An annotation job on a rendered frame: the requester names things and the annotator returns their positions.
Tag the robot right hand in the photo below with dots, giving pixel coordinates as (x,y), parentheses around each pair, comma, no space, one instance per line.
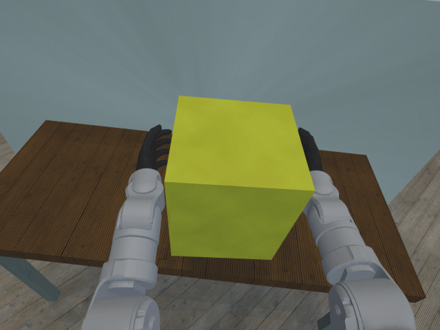
(311,150)

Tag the right robot forearm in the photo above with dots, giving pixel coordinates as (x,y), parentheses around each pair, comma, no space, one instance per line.
(345,257)

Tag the robot left hand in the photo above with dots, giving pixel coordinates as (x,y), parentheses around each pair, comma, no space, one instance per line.
(148,154)

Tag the left robot forearm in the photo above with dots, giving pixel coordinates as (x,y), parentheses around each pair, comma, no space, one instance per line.
(131,269)

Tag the carton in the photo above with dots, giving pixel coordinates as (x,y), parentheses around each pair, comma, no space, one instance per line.
(237,178)

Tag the right robot upper arm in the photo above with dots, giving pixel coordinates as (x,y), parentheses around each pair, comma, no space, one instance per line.
(369,304)

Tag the table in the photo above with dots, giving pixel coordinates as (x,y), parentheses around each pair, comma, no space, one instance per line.
(60,196)

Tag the left robot upper arm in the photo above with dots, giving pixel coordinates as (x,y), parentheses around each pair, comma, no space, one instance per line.
(123,313)

